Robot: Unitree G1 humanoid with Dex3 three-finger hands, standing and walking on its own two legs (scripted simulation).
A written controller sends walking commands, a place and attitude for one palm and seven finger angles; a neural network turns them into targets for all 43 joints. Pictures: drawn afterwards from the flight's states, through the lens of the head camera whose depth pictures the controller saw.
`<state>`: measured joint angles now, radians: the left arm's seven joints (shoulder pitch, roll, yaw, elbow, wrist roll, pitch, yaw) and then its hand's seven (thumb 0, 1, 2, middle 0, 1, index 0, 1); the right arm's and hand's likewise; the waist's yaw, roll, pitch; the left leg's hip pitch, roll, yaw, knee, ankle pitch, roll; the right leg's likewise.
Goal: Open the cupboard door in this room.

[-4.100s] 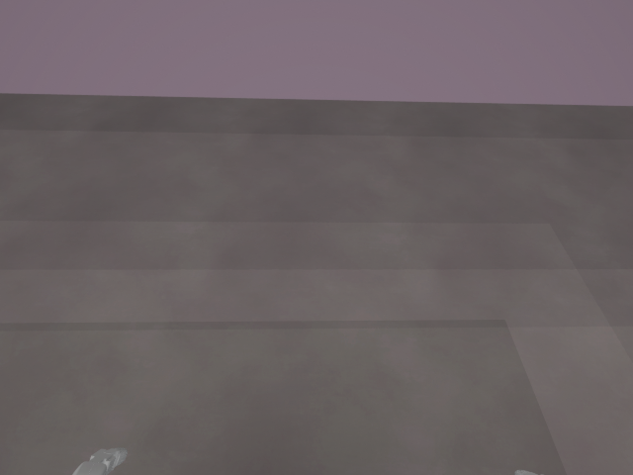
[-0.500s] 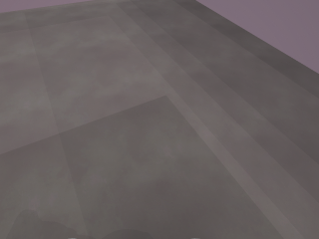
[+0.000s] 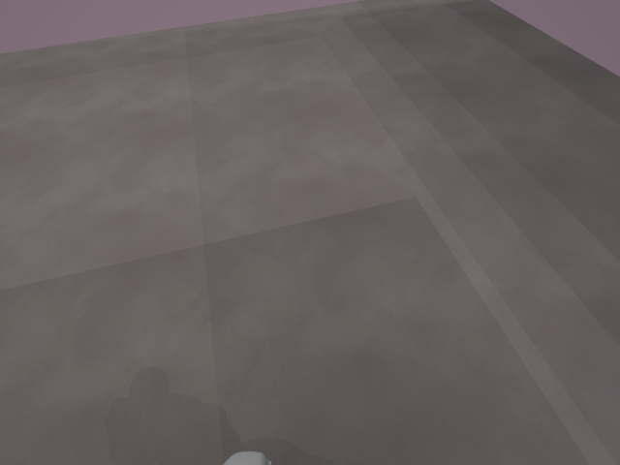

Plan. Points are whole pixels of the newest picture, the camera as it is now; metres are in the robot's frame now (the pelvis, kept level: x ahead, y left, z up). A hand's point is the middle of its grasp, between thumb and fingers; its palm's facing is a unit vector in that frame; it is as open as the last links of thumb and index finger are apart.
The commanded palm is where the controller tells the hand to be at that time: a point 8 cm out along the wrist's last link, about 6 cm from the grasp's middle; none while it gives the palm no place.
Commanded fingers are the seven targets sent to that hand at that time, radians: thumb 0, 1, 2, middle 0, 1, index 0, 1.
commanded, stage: turn or walk to find it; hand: left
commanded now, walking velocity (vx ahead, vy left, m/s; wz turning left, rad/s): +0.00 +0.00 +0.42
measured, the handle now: out of the picture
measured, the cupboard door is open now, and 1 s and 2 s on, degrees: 0 0 0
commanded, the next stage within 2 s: none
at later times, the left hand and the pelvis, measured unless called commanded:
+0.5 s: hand out of the picture -0.01 +0.27 -0.17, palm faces +0.24 -0.94 -0.24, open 7.4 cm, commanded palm none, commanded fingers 0.00 0.90 0.90 -0.20 -0.30 -0.20 -0.30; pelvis -0.03 +0.05 +0.00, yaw +11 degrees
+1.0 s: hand out of the picture -0.08 +0.20 -0.16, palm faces +0.43 -0.87 -0.25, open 7.3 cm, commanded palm none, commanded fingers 0.00 0.90 0.90 -0.20 -0.30 -0.20 -0.30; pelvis -0.06 +0.00 +0.00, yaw +25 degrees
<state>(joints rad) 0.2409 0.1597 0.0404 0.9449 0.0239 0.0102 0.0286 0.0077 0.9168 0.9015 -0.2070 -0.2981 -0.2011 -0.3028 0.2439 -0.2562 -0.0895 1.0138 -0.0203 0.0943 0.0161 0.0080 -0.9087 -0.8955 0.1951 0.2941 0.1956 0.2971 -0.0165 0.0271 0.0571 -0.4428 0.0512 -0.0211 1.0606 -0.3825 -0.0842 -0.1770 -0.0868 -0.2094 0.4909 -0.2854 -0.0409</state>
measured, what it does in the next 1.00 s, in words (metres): steps on the spot, turning left: left foot, then right foot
